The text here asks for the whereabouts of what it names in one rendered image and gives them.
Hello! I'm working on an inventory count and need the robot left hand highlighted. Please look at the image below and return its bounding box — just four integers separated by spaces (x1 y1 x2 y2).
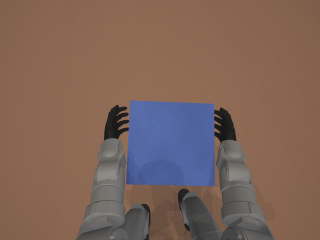
104 105 129 141

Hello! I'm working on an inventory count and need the carton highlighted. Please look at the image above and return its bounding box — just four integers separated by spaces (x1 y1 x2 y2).
126 100 215 186

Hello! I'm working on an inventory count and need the robot right foot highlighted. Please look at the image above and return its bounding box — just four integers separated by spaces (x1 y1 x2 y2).
178 189 190 231

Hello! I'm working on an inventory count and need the left robot upper arm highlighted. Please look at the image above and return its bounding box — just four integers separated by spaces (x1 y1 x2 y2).
77 225 129 240

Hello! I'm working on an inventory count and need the robot left forearm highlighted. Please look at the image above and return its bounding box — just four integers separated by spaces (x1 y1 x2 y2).
76 138 127 240

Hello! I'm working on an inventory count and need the robot foot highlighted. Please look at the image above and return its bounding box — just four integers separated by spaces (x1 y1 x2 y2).
178 189 190 231
141 204 151 240

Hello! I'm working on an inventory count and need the robot left foot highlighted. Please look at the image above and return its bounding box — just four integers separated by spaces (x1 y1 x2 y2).
141 204 151 240

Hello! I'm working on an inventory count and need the robot right hand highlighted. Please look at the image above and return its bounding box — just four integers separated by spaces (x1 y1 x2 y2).
214 107 237 143

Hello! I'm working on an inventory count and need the right robot upper arm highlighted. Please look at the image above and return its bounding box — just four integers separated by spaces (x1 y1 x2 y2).
220 226 274 240

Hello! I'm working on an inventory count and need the robot right forearm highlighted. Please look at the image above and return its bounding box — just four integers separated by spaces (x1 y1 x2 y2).
216 139 275 240

